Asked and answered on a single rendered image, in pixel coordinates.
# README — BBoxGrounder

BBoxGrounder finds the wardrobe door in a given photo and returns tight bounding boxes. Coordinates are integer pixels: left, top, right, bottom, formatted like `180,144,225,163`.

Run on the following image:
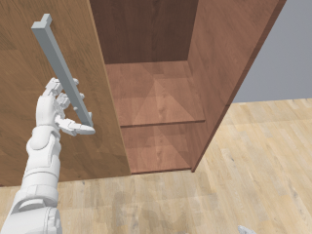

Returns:
0,0,132,187

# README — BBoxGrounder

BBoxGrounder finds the left robot upper arm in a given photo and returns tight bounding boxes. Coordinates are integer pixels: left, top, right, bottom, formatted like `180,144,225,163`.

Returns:
2,206,62,234

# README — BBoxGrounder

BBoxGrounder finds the robot left hand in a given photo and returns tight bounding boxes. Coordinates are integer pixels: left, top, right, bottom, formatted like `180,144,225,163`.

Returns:
35,77,96,137

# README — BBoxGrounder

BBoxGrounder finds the left robot forearm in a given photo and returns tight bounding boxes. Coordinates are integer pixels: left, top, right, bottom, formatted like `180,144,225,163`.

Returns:
0,125,61,234

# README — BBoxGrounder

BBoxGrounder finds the handle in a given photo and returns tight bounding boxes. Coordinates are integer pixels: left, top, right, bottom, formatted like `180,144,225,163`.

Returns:
31,14,94,128

